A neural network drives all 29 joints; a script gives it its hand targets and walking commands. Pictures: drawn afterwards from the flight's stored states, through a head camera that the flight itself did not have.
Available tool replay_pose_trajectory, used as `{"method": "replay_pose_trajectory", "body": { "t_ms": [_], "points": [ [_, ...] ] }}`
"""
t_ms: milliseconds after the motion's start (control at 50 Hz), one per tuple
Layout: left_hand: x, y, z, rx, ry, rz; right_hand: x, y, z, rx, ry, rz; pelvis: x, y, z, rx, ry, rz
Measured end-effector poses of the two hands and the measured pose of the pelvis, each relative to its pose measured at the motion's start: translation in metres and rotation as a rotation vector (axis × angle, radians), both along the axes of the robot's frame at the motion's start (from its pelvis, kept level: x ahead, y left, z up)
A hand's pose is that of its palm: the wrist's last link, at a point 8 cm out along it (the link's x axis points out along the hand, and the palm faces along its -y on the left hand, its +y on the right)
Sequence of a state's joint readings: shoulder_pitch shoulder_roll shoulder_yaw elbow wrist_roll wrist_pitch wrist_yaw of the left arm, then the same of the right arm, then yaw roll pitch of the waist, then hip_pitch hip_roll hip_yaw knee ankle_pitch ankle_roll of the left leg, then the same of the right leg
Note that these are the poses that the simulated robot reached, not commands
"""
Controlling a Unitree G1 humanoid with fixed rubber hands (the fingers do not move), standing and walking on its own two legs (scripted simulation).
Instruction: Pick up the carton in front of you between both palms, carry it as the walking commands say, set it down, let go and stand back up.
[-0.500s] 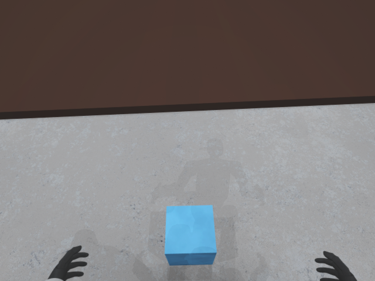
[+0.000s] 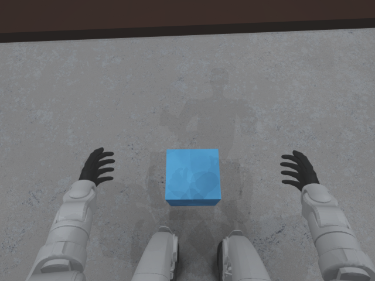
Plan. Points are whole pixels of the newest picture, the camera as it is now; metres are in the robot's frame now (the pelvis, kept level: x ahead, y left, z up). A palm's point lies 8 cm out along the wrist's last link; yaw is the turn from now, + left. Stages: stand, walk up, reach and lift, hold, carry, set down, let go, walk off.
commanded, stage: reach and lift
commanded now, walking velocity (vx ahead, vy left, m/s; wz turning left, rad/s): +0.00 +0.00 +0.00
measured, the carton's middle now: (192, 179) +0.43 +0.03 -0.57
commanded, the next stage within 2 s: none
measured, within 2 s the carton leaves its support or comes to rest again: neither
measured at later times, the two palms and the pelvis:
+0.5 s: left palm (126, 144) +0.44 +0.22 -0.17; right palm (261, 143) +0.45 -0.16 -0.17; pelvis -0.05 +0.00 -0.07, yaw +0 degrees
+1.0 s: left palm (142, 171) +0.42 +0.22 -0.42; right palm (244, 170) +0.44 -0.17 -0.42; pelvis -0.07 +0.00 -0.26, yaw -1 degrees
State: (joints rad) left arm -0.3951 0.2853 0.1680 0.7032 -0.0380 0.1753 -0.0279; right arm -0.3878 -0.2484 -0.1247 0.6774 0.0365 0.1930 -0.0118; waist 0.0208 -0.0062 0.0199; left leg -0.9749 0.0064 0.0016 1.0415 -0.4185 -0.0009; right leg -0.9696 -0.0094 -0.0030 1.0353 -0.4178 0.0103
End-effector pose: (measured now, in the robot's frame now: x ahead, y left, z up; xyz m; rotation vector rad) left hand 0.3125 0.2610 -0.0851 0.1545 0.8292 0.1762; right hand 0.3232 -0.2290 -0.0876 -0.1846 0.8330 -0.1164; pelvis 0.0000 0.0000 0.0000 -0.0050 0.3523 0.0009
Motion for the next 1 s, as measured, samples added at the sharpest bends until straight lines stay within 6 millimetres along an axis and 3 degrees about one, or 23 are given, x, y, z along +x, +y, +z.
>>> {"method": "replay_pose_trajectory", "body": {
  "t_ms": [240, 400, 500, 580, 700, 820, 1000],
  "points": [
    [0.079, -0.023, -0.036, -0.083, -0.135, 0.023, 0.084, 0.044, -0.035, 0.083, -0.128, -0.002, -0.054, 0.002, -0.043, -0.003, 0.202, -0.002],
    [0.119, -0.038, -0.058, -0.108, -0.192, 0.025, 0.127, 0.067, -0.057, 0.106, -0.184, 0.005, -0.062, 0.003, -0.061, -0.006, 0.327, 0.000],
    [0.123, -0.042, -0.088, -0.106, -0.186, 0.031, 0.131, 0.069, -0.087, 0.109, -0.175, -0.003, -0.054, 0.003, -0.070, -0.006, 0.410, -0.003],
    [0.120, -0.042, -0.125, -0.099, -0.164, 0.040, 0.128, 0.066, -0.125, 0.106, -0.155, -0.014, -0.045, 0.003, -0.090, -0.004, 0.476, -0.006],
    [0.112, -0.039, -0.198, -0.088, -0.136, 0.053, 0.120, 0.060, -0.200, 0.099, -0.135, -0.021, -0.039, 0.002, -0.138, -0.003, 0.550, -0.006],
    [0.105, -0.036, -0.267, -0.084, -0.140, 0.054, 0.111, 0.058, -0.270, 0.097, -0.140, -0.010, -0.046, 0.000, -0.194, -0.005, 0.550, -0.006],
    [0.104, -0.039, -0.330, -0.093, -0.152, 0.065, 0.112, 0.063, -0.331, 0.105, -0.152, -0.017, -0.071, -0.004, -0.262, -0.004, 0.444, -0.008]
  ]
}}
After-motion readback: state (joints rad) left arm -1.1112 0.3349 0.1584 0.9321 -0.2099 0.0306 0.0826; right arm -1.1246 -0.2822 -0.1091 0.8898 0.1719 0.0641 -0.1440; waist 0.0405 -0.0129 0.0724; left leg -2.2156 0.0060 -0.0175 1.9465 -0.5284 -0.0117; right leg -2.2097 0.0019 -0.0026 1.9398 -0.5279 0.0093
